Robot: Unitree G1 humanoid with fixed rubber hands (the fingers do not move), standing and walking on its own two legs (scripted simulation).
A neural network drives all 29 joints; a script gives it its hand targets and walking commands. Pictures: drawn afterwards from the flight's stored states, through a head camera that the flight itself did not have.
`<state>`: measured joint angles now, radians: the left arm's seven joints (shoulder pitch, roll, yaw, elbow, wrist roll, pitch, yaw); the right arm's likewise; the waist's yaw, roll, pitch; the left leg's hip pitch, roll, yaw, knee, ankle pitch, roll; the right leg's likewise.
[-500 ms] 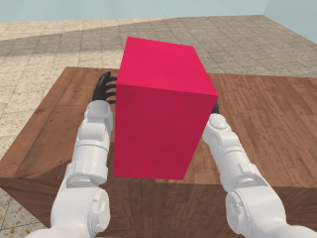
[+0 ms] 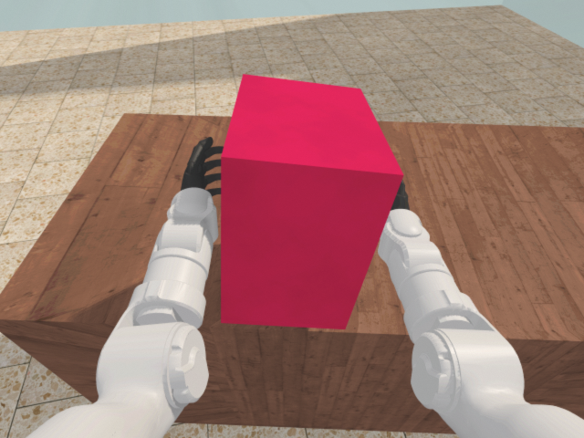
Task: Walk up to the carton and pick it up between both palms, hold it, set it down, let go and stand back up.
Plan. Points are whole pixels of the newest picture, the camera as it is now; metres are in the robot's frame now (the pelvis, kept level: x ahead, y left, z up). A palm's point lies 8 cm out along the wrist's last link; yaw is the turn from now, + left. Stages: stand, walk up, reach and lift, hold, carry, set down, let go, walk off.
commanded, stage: set down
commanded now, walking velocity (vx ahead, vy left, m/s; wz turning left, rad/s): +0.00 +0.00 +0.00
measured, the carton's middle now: (293, 200) +0.45 +0.01 +0.09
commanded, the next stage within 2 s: none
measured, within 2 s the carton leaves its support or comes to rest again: rests again in 1.76 s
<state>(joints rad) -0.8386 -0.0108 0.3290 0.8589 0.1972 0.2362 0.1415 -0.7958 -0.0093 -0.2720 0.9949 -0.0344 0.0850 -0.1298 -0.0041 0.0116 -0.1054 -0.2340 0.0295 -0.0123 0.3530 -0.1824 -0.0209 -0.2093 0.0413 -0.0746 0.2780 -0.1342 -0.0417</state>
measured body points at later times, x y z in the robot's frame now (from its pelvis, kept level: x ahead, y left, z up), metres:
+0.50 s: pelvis +0.02 +0.00 +0.00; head +0.03 +0.00 +0.45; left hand +0.44 +0.15 +0.10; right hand +0.43 -0.14 +0.08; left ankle +0.00 +0.13 -0.75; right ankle +0.00 -0.09 -0.75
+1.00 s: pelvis +0.01 +0.01 +0.00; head +0.03 +0.01 +0.45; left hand +0.43 +0.15 +0.09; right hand +0.42 -0.14 +0.07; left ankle +0.00 +0.13 -0.75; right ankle +0.00 -0.09 -0.75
